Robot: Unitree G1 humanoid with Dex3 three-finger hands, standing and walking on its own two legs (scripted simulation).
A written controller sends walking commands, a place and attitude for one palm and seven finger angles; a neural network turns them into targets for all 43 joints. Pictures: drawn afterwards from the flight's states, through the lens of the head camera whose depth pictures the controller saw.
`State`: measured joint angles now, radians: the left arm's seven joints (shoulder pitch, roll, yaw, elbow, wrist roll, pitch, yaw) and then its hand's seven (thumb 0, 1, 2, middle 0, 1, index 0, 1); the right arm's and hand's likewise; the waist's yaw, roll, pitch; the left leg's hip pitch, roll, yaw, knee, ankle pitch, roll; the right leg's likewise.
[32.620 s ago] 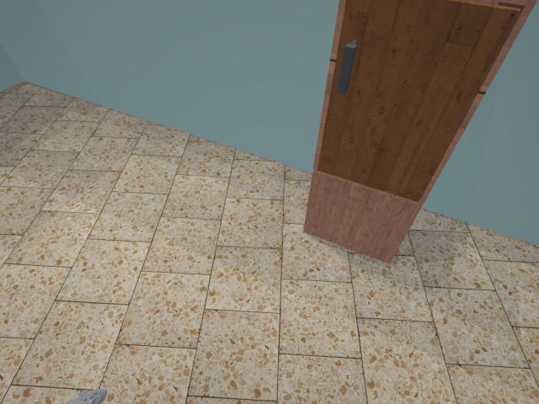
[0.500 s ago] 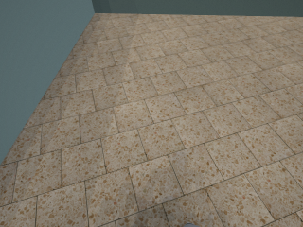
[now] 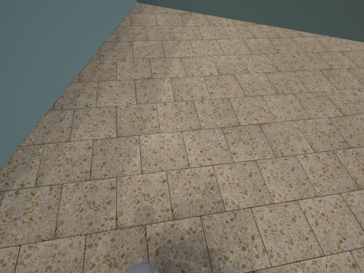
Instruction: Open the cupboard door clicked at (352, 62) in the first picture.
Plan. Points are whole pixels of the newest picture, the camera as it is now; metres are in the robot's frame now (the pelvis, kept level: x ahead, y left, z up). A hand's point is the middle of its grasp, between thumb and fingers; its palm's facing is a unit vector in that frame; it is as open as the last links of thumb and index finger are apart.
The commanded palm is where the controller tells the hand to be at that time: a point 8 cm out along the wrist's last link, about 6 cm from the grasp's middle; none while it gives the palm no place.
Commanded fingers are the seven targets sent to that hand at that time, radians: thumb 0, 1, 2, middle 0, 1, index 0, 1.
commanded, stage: turn to face it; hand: left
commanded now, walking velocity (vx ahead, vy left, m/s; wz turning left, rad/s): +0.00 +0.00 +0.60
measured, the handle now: out of the picture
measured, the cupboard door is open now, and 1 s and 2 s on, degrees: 46 46 46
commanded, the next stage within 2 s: none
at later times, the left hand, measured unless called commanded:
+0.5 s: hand out of the picture +0.08 +0.15 -0.15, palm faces +0.32 -0.92 -0.24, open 7.4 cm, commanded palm none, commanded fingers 0.00 0.90 0.90 -0.20 -0.30 -0.20 -0.30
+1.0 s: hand out of the picture +0.06 +0.14 -0.14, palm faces +0.60 -0.75 -0.30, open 7.4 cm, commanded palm none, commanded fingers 0.00 0.90 0.90 -0.20 -0.30 -0.20 -0.30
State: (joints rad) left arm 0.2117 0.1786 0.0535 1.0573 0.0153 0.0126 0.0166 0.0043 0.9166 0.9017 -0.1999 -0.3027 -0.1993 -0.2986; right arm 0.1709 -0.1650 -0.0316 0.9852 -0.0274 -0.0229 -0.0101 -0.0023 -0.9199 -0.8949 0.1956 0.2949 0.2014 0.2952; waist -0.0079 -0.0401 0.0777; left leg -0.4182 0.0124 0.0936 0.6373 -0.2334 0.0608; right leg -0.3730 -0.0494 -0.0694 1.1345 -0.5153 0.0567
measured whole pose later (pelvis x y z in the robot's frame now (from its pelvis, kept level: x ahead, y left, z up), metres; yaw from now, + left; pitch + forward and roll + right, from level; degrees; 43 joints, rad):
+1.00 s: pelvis +0.11 -0.08 +0.00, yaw +38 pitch +1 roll +1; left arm 0.17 0.20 0.05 0.86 0.03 0.00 0.02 0.00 0.91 0.90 -0.20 -0.30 -0.20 -0.30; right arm 0.14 -0.25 -0.09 0.92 -0.02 0.08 0.02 0.00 -0.91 -0.89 0.20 0.30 0.20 0.30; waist -0.01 0.04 0.10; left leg -0.50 -0.02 -0.06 1.02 -0.48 -0.03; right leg -0.31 -0.07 -0.09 0.62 -0.33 0.01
